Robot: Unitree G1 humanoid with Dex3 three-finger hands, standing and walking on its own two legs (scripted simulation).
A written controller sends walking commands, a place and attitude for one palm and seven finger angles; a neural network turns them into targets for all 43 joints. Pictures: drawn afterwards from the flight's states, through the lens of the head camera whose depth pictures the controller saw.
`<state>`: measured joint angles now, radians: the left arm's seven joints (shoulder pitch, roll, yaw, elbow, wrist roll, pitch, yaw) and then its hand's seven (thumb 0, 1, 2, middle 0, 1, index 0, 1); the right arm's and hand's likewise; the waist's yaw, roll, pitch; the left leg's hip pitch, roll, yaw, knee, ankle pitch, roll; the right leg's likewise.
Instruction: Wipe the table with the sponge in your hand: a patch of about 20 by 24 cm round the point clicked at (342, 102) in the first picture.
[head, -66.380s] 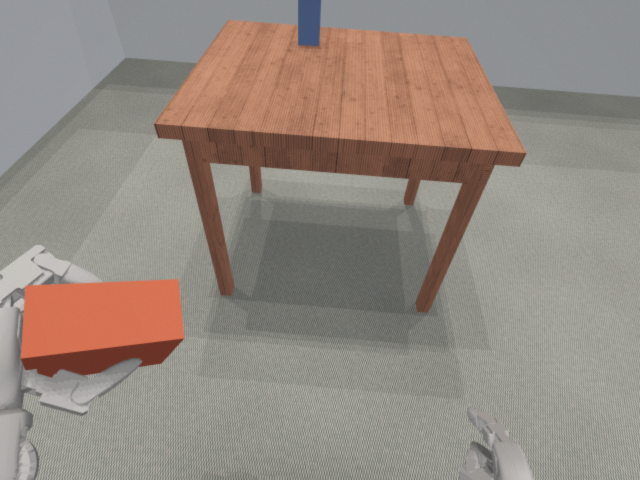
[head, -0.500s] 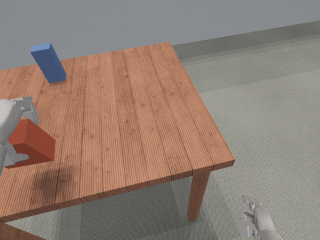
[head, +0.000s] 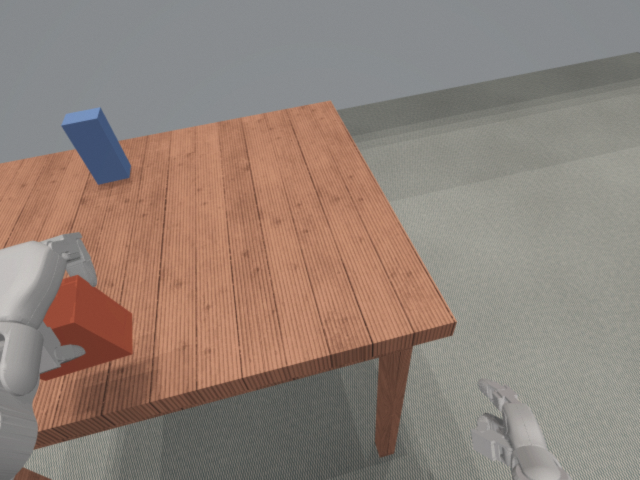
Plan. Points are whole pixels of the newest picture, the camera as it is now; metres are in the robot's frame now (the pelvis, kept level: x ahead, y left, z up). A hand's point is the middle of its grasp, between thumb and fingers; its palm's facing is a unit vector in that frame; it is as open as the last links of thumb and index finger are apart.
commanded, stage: bring the sponge back beside the body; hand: left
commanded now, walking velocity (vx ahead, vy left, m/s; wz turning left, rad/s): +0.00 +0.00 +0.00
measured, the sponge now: (70, 336) +0.21 +0.35 +0.09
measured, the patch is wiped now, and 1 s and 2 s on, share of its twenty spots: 1.00 1.00 1.00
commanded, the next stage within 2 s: step back with the hand held close in 0.68 s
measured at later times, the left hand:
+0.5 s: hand (95, 337) +0.19 +0.29 +0.13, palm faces +0.14 -0.12 -0.98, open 9.8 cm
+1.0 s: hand (158, 332) +0.21 +0.22 +0.13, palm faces +0.25 -0.85 -0.46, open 9.8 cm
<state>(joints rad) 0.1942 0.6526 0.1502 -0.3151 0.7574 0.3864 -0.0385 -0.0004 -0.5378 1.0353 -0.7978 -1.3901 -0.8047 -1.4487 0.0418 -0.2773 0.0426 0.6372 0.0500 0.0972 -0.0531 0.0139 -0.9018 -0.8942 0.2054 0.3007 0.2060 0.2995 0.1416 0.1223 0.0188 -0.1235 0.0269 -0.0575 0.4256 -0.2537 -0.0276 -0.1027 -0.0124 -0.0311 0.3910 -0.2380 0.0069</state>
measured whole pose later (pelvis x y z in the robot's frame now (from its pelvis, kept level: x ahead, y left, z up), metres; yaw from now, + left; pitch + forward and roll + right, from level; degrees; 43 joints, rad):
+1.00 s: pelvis -0.02 -0.01 -0.01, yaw +0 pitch -1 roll +0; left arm 0.41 0.40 0.25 -0.54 -0.02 0.09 0.07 0.00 -0.54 1.00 -0.81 -1.42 -0.82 -1.46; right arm 0.11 -0.22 0.06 0.50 0.03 0.05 -0.06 0.01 -0.90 -0.89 0.21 0.30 0.21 0.30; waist 0.04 0.02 0.05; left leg -0.24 0.03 -0.06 0.52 -0.27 -0.05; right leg -0.24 -0.01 -0.03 0.53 -0.28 0.00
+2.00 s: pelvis -0.23 +0.01 -0.01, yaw -1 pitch +1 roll -1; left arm 0.44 0.40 0.36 -0.63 -0.06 -0.07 0.14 -0.01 -0.56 1.02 -0.82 -1.43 -0.83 -1.47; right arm 0.08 -0.14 0.03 0.53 0.01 -0.04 -0.02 0.01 -0.90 -0.89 0.21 0.30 0.21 0.30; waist 0.03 -0.03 0.05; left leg -0.37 0.07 0.10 0.48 -0.12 0.01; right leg -0.44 0.05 0.02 0.92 -0.44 0.04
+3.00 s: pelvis -0.30 +0.00 -0.01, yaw +1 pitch -1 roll +0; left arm 0.45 0.36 0.34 -0.52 -0.05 -0.13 0.15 -0.01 -0.56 1.02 -0.82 -1.43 -0.83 -1.47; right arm 0.19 -0.19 0.03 0.62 0.01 -0.09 -0.05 0.01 -0.90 -0.89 0.21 0.30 0.21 0.30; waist 0.01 0.02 0.01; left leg -0.30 0.06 0.02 0.60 -0.26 0.00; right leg -0.23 0.03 -0.07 0.54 -0.31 -0.05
